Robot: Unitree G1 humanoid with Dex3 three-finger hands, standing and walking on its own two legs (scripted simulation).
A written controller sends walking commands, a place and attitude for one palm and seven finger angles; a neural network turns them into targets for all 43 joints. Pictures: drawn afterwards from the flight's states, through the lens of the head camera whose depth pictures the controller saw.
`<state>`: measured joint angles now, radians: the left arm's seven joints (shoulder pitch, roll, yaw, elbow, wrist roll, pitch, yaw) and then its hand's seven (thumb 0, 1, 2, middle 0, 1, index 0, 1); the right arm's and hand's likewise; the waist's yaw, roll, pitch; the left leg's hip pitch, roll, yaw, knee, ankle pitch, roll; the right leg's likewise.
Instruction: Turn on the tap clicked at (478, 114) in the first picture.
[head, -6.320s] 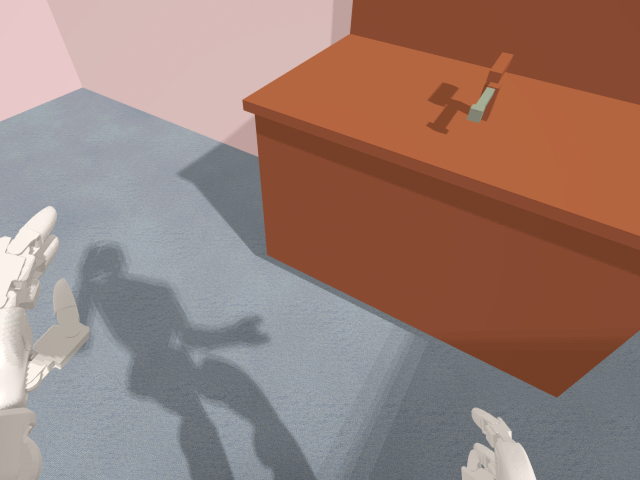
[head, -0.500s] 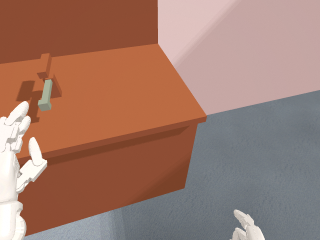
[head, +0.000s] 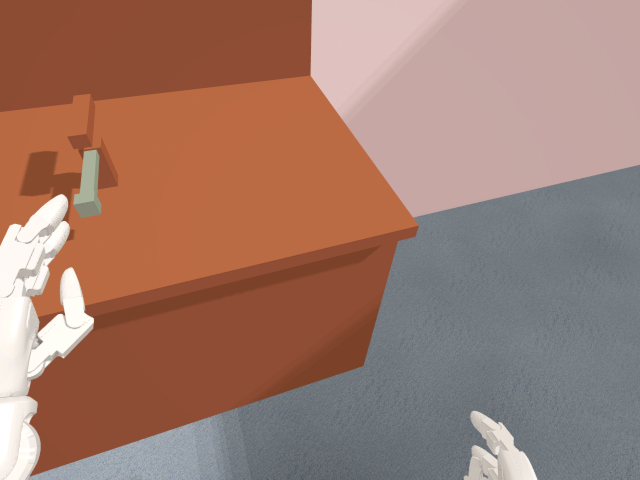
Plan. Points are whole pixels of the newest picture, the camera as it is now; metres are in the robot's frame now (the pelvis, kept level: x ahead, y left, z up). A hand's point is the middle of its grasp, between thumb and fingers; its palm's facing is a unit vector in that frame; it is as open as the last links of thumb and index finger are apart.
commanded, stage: shuffle to correct the standing spot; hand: left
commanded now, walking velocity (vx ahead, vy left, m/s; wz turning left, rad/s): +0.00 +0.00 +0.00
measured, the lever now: (87, 204) +0.46 +0.40 +0.06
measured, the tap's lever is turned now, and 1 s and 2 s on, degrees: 0 0 0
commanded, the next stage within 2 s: come to a stop and stand still in 0.68 s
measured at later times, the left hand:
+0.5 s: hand (100, 246) +0.30 +0.27 +0.16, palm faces +0.42 -0.84 -0.36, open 7.4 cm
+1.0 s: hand (96, 191) +0.37 +0.30 +0.17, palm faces +0.40 -0.79 -0.46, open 7.4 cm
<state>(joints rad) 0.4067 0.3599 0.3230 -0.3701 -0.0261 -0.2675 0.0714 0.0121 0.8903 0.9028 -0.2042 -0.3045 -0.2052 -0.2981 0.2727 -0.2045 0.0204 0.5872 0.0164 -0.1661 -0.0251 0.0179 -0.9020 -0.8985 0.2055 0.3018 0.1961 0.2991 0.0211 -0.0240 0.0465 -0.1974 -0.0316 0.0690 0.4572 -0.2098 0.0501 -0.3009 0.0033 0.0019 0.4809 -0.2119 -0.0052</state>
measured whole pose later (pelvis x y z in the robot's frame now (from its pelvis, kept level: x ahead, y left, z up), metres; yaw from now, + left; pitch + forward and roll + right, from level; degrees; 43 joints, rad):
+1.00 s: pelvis +0.16 +0.05 -0.02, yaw +4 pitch -3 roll -2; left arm 0.42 0.43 0.41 -0.52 -0.06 -0.22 0.09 0.01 0.89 0.90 -0.21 -0.31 -0.21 -0.30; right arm 0.22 -0.17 0.03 0.58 0.01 -0.10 -0.01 0.02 -0.90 -0.90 0.21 0.30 0.20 0.30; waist -0.02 0.03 0.11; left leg -0.27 -0.04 0.01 0.91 -0.43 0.00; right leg -0.33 0.02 -0.16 0.58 -0.20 -0.08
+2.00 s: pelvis +0.17 +0.09 +0.00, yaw +2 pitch -1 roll -1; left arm 0.13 0.47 0.48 -0.30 -0.04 -0.21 0.09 0.02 0.89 0.90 -0.21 -0.30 -0.21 -0.30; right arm 0.18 -0.22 0.00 0.59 0.02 -0.11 0.01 0.02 -0.90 -0.90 0.21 0.30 0.20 0.30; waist 0.06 0.00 0.10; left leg -0.24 0.01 0.03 0.48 -0.21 0.01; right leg -0.24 0.01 -0.01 0.44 -0.18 0.00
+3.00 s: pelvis +0.19 +0.12 +0.00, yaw +4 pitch -1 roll -2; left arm 0.41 0.36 0.35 -0.46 -0.04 -0.23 0.10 0.01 0.89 0.90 -0.21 -0.30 -0.21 -0.30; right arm 0.17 -0.18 0.03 0.56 0.01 -0.13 -0.03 0.02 -0.90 -0.90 0.21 0.30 0.20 0.30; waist 0.02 -0.04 0.07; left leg -0.21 -0.03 0.03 0.46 -0.24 0.06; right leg -0.18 -0.03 -0.01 0.38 -0.19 0.05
